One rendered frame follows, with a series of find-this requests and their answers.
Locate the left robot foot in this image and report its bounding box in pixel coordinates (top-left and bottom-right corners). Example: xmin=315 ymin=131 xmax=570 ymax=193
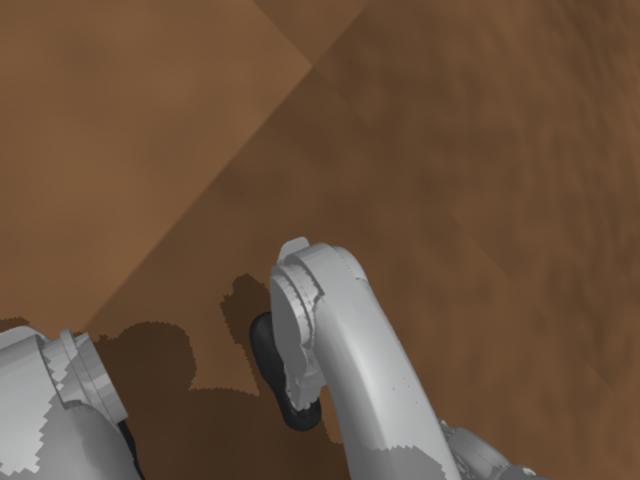
xmin=117 ymin=420 xmax=145 ymax=480

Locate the right robot arm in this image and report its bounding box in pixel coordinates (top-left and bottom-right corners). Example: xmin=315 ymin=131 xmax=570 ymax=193
xmin=498 ymin=464 xmax=550 ymax=480

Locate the right robot hand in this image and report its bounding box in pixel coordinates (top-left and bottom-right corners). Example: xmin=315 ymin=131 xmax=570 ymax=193
xmin=437 ymin=418 xmax=513 ymax=480

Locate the right robot foot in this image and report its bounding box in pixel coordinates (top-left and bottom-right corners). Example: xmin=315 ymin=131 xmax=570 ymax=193
xmin=249 ymin=312 xmax=321 ymax=432

